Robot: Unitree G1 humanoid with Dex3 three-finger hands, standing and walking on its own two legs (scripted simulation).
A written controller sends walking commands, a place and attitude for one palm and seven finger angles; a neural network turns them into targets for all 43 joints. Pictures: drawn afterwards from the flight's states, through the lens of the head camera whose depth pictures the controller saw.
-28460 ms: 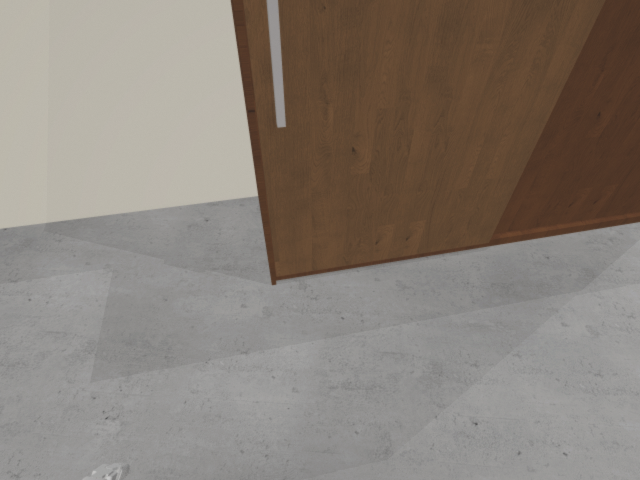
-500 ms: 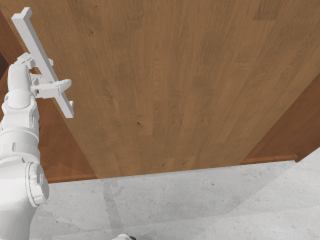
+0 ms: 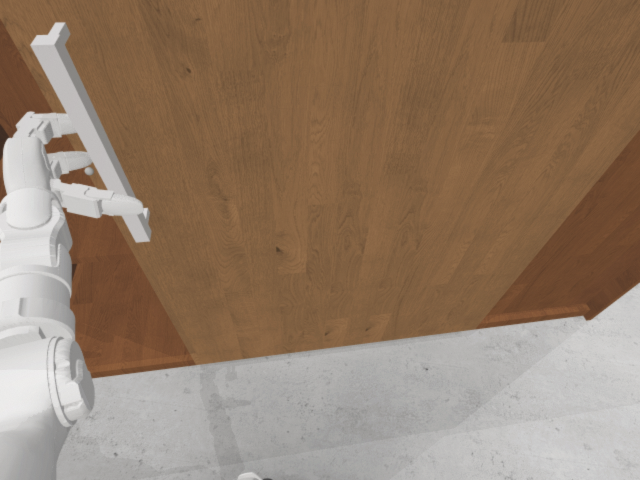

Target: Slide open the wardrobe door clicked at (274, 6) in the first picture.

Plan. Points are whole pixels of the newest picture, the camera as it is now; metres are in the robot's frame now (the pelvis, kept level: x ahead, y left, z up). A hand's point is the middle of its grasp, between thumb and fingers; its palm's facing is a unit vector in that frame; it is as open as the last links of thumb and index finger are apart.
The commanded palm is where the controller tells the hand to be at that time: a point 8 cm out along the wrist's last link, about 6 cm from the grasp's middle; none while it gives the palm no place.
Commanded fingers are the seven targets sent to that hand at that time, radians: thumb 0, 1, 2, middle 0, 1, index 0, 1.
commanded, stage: slip the hand off the handle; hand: left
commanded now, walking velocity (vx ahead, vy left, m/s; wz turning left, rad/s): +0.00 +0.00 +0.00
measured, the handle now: (109, 152) +0.51 +0.27 +0.13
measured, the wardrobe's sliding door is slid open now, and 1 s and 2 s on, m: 0.43 0.43 0.43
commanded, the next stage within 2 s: draw the hand back to the body in 1.20 s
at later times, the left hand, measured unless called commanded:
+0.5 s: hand (27, 178) +0.45 +0.34 +0.13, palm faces +0.40 -0.89 -0.23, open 14.7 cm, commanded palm +0.41 +0.38 +0.14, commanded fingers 0.00 -0.55 0.20 -0.25 -1.15 -0.25 -1.15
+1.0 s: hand (0, 235) +0.37 +0.34 +0.13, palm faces +0.40 -0.89 -0.22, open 14.7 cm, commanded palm +0.32 +0.37 +0.14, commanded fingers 0.00 -0.55 0.20 -0.25 -1.15 -0.25 -1.15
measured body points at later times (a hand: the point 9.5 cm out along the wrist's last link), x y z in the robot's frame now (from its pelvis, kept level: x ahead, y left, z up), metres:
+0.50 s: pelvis +0.01 -0.01 +0.00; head +0.07 +0.01 +0.45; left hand +0.43 +0.39 +0.15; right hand +0.04 -0.29 -0.11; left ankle +0.09 +0.09 -0.72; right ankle -0.04 -0.11 -0.72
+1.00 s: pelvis +0.01 +0.00 +0.00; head +0.03 +0.00 +0.45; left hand +0.34 +0.39 +0.14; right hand +0.12 -0.27 -0.10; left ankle +0.09 +0.09 -0.72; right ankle -0.04 -0.11 -0.72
